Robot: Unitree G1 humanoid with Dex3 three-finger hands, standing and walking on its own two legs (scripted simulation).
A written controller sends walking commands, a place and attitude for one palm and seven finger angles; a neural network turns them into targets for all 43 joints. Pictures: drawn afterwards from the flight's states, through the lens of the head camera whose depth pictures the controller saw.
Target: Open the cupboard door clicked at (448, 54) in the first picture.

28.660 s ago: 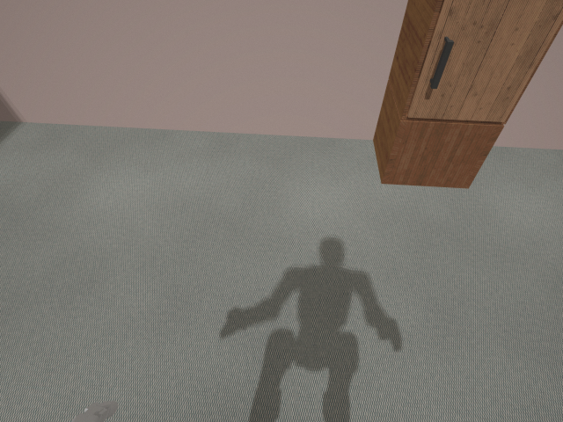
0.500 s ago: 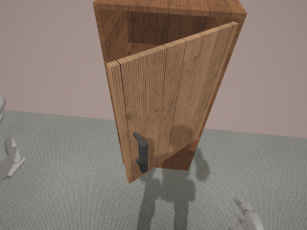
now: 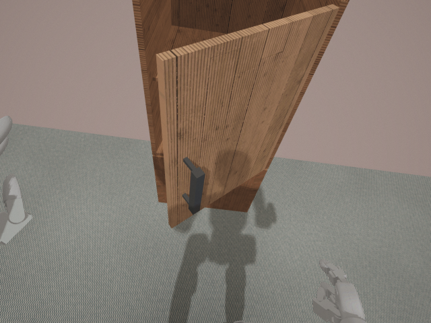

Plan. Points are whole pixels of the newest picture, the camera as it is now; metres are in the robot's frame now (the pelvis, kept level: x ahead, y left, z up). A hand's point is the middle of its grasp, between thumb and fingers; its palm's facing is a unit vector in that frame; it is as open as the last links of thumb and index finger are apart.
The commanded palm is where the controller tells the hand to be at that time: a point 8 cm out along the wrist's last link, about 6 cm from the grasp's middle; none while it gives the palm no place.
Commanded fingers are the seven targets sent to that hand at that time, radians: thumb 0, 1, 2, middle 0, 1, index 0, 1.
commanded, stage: step back with the hand held close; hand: left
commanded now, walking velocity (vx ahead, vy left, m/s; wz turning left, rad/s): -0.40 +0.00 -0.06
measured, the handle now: (191, 187) +0.42 +0.06 -0.08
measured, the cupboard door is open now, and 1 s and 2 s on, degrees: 42 42 42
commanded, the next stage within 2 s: stop stepping back and stand still in 0.20 s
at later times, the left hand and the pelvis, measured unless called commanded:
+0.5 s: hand out of the picture +0.09 +0.20 +0.17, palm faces +0.25 -0.83 -0.50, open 7.4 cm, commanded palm +0.04 +0.25 +0.19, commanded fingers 0.00 0.90 0.90 -0.20 -0.30 -0.20 -0.30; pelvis -0.13 -0.03 +0.01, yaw -6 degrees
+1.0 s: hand out of the picture +0.02 +0.22 +0.16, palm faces +0.37 -0.82 -0.44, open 7.4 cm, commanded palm -0.03 +0.26 +0.19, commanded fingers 0.00 0.90 0.90 -0.20 -0.30 -0.20 -0.30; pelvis -0.19 -0.03 +0.01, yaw -4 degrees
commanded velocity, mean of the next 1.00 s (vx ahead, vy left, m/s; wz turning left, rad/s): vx -0.02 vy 0.04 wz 0.00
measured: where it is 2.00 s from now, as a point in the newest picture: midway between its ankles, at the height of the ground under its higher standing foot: outside the picture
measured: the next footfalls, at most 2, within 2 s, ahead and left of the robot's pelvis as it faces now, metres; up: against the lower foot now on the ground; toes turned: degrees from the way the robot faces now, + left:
right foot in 0.38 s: -0.15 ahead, -0.14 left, +0.00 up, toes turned -7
left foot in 0.58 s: -0.12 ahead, +0.07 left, +0.00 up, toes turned -4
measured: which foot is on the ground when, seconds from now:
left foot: down 0.00-0.36, up 0.38-0.56, down 0.58-1.00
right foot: down 0.00-0.00, up 0.02-0.36, down 0.38-1.00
